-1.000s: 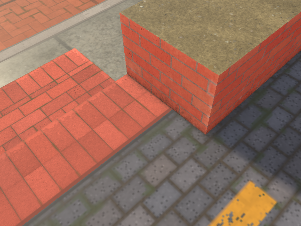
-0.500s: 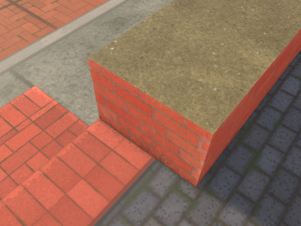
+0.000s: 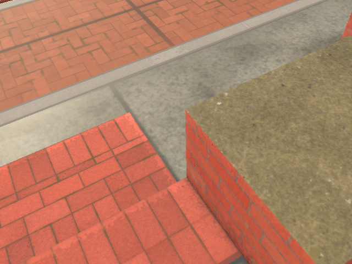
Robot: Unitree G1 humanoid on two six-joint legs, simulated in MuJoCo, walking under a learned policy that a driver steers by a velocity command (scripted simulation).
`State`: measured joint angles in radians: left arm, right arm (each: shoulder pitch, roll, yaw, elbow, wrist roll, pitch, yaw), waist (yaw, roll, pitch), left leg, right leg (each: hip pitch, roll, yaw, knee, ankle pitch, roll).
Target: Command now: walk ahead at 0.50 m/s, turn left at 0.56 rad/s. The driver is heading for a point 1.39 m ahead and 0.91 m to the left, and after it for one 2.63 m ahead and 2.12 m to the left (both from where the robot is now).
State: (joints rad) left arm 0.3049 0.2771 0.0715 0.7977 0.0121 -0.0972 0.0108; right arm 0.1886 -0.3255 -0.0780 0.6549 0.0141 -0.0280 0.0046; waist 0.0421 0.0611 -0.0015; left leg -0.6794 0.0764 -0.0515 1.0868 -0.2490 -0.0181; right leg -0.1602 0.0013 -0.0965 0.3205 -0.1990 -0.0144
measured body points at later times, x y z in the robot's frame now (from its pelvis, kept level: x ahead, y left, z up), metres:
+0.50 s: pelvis +0.25 +0.10 -0.01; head +0.28 +0.11 +0.44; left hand +0.34 +0.41 -0.10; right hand +0.42 -0.15 -0.11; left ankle +0.24 +0.17 -0.75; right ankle +0.38 -0.05 -0.67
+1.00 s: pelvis +0.49 +0.15 -0.01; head +0.51 +0.16 +0.44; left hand +0.35 +0.41 -0.12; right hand +0.75 +0.00 -0.11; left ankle +0.45 +0.34 -0.68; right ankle +0.54 +0.04 -0.75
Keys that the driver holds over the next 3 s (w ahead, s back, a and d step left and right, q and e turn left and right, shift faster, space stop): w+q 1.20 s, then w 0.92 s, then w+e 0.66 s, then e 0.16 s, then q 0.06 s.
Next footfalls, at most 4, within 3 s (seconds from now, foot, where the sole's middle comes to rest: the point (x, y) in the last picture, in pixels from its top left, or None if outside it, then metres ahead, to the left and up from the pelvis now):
0.26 left None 0.28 0.18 -0.78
0.72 right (183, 241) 0.58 0.06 -0.78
1.18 left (96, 249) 0.54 0.39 -0.78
1.74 right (100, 181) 0.95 0.49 -0.95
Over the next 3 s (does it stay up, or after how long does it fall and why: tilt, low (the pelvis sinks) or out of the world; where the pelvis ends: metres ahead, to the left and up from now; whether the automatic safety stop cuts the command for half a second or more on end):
stays up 1.31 0.87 -0.37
